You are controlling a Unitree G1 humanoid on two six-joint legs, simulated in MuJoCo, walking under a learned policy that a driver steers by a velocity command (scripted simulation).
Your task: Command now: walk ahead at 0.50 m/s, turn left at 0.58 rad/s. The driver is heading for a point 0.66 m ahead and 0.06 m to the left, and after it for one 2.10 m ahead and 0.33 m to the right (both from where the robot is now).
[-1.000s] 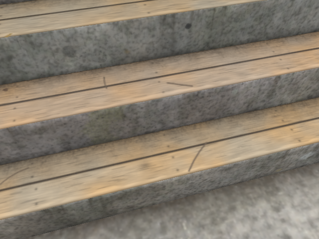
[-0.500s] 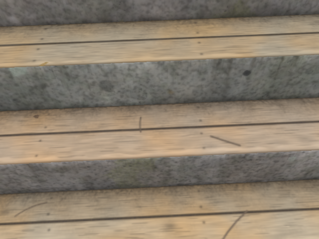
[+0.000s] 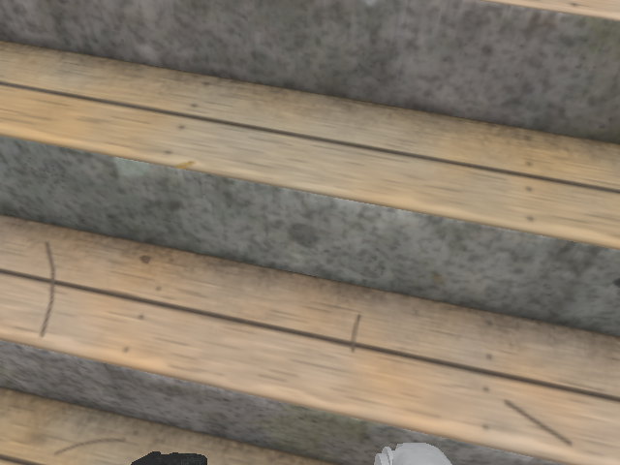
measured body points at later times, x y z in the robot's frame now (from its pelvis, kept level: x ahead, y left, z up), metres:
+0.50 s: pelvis +0.23 -0.04 +0.19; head +0.27 -0.04 +0.64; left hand +0.18 +0.20 +0.05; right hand +0.54 -0.16 +0.14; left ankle +0.29 +0.11 -0.33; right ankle +0.23 -0.16 -0.53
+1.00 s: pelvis +0.47 +0.17 +0.34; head +0.52 +0.18 +0.79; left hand +0.53 +0.46 +0.24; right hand +0.69 +0.00 +0.21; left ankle +0.55 +0.27 -0.33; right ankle +0.43 +0.04 -0.13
